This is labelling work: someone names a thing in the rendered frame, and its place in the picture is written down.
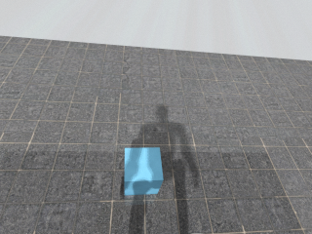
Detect carton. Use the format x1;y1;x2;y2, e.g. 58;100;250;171
124;147;164;196

